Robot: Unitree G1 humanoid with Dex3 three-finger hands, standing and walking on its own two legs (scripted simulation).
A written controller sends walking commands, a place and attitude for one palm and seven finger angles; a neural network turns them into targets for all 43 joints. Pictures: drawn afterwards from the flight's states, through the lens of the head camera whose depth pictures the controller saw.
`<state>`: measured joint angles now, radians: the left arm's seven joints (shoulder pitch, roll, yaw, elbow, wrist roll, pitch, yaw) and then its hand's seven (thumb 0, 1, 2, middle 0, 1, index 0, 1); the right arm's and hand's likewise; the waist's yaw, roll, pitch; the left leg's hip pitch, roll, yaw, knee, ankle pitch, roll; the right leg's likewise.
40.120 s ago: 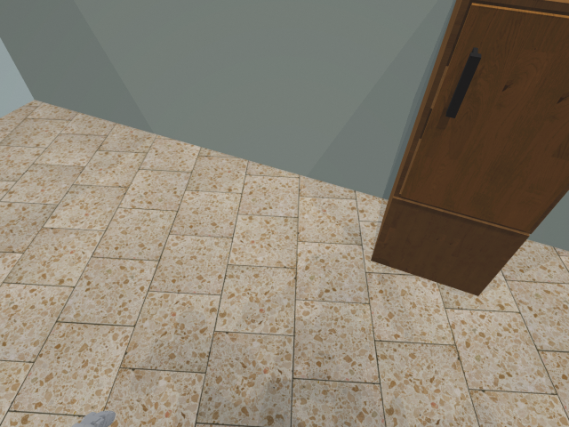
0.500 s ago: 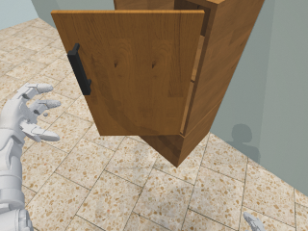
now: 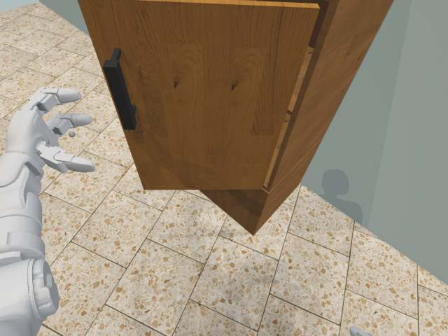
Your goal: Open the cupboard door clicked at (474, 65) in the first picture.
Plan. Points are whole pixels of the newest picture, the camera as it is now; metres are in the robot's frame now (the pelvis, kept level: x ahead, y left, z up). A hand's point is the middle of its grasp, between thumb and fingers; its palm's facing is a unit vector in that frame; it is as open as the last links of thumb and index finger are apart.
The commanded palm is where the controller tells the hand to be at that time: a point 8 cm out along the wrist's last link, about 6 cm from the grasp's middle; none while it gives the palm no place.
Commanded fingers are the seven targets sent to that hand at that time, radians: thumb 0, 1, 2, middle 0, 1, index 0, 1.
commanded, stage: move the hooked fingers beside the handle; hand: left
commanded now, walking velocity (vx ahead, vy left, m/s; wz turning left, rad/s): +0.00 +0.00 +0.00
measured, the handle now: (123, 91) +0.56 +0.21 +0.11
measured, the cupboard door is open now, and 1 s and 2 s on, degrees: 45 45 45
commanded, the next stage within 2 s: slide the fingers in behind the handle in 1.66 s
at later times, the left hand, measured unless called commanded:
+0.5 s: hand (85, 107) +0.49 +0.26 +0.12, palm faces +0.05 -1.00 -0.01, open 14.0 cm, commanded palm +0.47 +0.32 +0.12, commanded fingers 0.00 -0.50 0.30 -0.30 -1.20 -0.30 -1.20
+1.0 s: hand (81, 104) +0.51 +0.28 +0.11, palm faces +0.06 -1.00 -0.01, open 14.0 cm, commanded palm +0.48 +0.32 +0.11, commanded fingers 0.00 -0.50 0.30 -0.30 -1.20 -0.30 -1.20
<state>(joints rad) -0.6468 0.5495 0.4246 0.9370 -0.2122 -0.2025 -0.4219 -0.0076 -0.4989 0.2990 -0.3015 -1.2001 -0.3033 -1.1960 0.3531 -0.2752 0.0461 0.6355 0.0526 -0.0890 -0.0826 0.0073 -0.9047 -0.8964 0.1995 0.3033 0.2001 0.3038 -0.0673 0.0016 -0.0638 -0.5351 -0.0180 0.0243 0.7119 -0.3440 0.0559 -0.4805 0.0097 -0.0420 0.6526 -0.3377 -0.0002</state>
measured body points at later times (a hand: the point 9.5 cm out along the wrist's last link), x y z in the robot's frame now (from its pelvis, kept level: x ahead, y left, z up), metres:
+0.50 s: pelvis +0.00 -0.01 -0.01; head +0.10 +0.01 +0.43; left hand +0.48 +0.32 +0.12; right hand -0.01 -0.29 -0.11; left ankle +0.00 +0.08 -0.72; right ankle -0.01 -0.12 -0.72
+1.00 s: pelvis +0.02 -0.01 -0.01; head +0.13 +0.01 +0.42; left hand +0.50 +0.33 +0.11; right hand +0.00 -0.28 -0.11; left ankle +0.00 +0.08 -0.72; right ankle -0.01 -0.12 -0.72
